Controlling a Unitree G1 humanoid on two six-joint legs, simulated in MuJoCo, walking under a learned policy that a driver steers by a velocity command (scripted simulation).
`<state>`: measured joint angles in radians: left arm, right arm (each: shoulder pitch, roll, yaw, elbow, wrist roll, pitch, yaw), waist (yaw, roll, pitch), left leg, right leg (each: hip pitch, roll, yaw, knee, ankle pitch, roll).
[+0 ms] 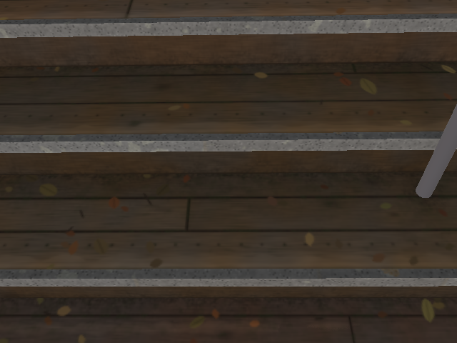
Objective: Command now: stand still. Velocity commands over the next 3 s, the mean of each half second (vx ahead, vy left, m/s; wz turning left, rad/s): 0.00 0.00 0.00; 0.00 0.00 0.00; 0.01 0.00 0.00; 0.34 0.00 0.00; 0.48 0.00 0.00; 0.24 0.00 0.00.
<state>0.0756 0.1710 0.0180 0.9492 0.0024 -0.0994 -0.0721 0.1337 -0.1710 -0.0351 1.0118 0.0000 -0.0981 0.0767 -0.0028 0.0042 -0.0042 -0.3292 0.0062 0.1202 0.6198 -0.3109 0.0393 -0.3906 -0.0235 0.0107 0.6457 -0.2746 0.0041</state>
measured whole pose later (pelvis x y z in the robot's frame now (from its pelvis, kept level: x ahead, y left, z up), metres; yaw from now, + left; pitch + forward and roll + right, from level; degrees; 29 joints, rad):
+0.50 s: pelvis +0.01 -0.01 +0.00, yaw +1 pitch +2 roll +0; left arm 0.13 0.18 0.03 1.00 0.01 -0.07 -0.07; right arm 0.16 -0.15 -0.01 1.00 0.00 -0.10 0.07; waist 0.01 0.00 0.00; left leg -0.33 0.02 0.10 0.59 -0.30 0.02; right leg -0.37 -0.01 -0.02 0.59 -0.26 -0.01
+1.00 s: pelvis +0.01 +0.00 +0.01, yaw +1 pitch +2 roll +0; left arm 0.15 0.17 0.01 1.02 0.01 -0.08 -0.07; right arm 0.18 -0.15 -0.01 1.00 0.00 -0.10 0.06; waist 0.01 0.00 -0.01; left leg -0.32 0.01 0.10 0.58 -0.30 0.03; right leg -0.37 -0.02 -0.02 0.59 -0.26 -0.01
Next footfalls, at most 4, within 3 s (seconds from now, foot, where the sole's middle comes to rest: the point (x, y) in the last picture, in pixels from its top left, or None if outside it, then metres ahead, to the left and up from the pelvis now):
2.10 left None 0.38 0.09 -0.61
2.62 right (295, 229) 0.68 -0.13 -0.45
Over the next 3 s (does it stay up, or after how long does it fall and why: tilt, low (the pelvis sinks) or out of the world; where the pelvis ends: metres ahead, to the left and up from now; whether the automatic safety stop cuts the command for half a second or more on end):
stays up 0.62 -0.05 0.32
